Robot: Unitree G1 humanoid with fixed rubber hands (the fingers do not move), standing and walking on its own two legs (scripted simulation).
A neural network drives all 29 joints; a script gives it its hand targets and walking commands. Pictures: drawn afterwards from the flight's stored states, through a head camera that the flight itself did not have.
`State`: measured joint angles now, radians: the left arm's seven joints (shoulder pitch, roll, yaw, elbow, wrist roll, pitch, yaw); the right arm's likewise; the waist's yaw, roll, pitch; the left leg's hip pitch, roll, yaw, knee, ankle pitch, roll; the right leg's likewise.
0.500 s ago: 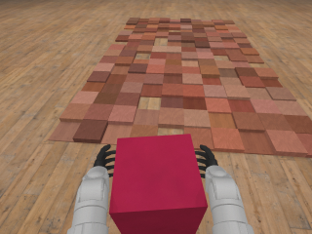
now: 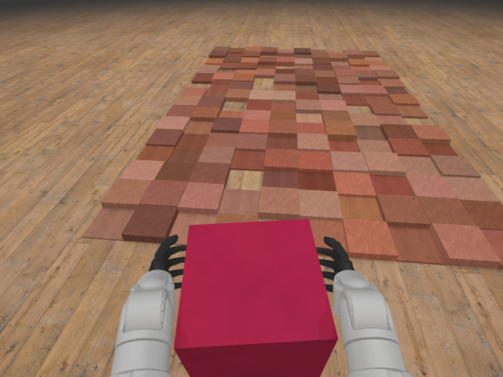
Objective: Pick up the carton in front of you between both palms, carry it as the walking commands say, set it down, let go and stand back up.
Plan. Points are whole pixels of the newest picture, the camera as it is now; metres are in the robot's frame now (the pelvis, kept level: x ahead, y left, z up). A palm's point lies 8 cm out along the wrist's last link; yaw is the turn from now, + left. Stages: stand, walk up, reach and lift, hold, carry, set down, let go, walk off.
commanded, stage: hold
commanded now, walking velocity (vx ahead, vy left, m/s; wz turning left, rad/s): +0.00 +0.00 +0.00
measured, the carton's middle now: (253, 309) +0.28 +0.00 -0.03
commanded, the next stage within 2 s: carry in 0.36 s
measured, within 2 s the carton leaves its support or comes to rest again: neither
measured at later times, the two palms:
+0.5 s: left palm (159, 270) +0.30 +0.15 +0.06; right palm (341, 269) +0.29 -0.14 +0.06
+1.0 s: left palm (160, 192) +0.48 +0.19 +0.08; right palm (303, 187) +0.49 -0.11 +0.08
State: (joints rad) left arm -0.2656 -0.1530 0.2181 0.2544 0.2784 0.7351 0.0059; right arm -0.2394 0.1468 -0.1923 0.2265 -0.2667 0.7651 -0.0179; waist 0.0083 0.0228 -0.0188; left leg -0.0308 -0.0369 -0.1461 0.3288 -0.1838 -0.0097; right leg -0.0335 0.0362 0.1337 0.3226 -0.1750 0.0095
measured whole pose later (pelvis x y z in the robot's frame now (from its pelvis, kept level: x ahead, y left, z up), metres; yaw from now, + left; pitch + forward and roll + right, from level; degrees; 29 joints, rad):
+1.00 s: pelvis +0.22 +0.03 -0.02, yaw -2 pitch +5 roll +1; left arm -0.17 -0.13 0.12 -0.39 0.11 1.21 0.10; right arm -0.18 0.14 -0.10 -0.33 -0.10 1.20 -0.09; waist 0.03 -0.04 -0.13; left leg -0.36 0.01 0.23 0.56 -0.26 0.06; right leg -0.20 -0.11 -0.10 0.71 -0.47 0.04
